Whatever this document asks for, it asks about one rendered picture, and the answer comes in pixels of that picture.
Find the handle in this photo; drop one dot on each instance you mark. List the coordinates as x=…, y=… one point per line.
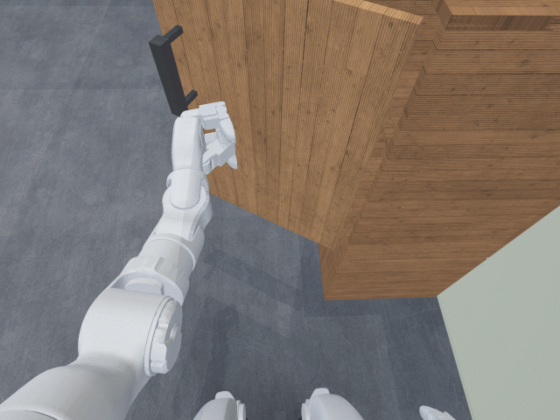
x=167, y=69

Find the left robot thigh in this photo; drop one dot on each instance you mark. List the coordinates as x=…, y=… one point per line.
x=222, y=409

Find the robot left forearm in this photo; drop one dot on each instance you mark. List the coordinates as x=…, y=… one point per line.
x=169, y=256

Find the robot thigh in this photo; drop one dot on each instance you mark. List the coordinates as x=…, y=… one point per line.
x=222, y=409
x=329, y=407

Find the cupboard door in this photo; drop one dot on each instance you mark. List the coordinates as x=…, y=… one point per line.
x=307, y=85

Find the right robot thigh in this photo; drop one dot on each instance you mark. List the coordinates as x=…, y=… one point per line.
x=329, y=407

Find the left robot hand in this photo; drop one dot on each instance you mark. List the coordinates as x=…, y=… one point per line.
x=189, y=143

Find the robot left upper arm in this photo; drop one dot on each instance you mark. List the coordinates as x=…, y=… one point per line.
x=129, y=336

